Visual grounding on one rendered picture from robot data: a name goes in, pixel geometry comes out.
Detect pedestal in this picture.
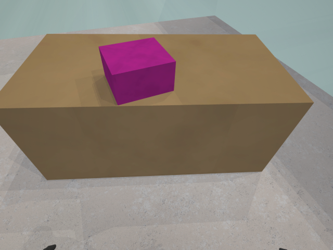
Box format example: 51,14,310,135
0,34,314,180

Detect carton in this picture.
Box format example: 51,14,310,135
99,37,176,105

